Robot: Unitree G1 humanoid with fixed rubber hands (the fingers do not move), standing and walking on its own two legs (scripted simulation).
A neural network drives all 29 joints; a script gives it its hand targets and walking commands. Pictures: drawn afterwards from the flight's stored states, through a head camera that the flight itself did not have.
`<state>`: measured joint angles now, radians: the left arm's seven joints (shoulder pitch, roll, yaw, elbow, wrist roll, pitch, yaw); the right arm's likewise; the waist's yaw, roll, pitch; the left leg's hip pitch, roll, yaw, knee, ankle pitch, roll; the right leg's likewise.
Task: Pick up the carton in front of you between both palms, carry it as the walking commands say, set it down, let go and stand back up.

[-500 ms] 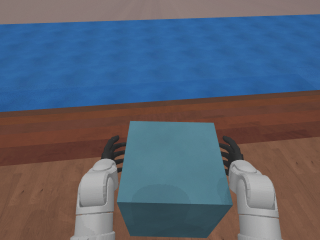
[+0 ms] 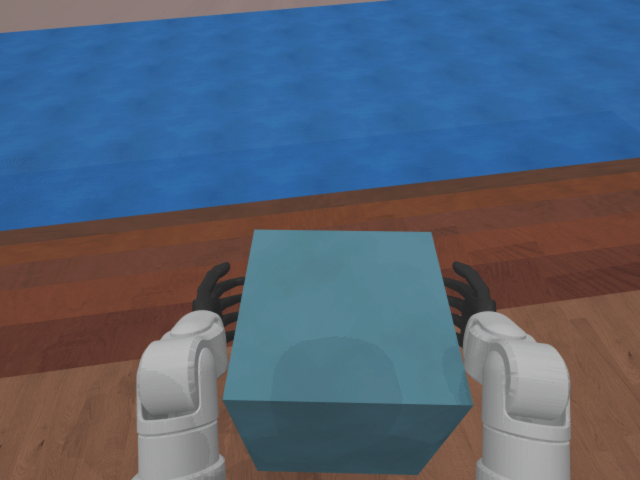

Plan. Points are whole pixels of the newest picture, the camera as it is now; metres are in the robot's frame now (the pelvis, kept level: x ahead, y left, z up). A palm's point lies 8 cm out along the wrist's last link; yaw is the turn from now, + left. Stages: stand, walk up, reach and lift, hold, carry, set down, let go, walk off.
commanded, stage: carry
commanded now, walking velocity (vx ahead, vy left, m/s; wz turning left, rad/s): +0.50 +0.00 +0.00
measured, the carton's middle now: (339, 357) +0.27 +0.00 +0.02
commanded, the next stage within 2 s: none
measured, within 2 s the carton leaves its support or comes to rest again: neither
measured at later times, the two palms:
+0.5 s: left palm (245, 143) +0.65 +0.15 +0.09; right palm (415, 142) +0.62 -0.15 +0.10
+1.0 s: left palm (266, 62) +0.97 +0.14 +0.10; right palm (394, 57) +0.98 -0.16 +0.10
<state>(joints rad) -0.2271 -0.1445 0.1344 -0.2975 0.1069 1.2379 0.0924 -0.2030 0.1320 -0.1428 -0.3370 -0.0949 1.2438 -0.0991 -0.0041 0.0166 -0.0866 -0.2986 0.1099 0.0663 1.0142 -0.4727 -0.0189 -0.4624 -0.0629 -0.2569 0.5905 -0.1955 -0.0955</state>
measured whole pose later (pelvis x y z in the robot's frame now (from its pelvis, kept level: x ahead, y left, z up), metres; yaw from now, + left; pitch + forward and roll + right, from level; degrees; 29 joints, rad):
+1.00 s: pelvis +0.61 -0.03 -0.01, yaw -2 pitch +4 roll +1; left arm -0.72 -0.01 0.22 0.09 0.05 1.19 0.12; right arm -0.66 0.05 -0.26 0.00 -0.08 1.21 -0.14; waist 0.10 -0.02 0.05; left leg -0.52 -0.02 -0.01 1.30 -0.49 0.03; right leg -0.50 0.04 -0.13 0.72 -0.30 -0.13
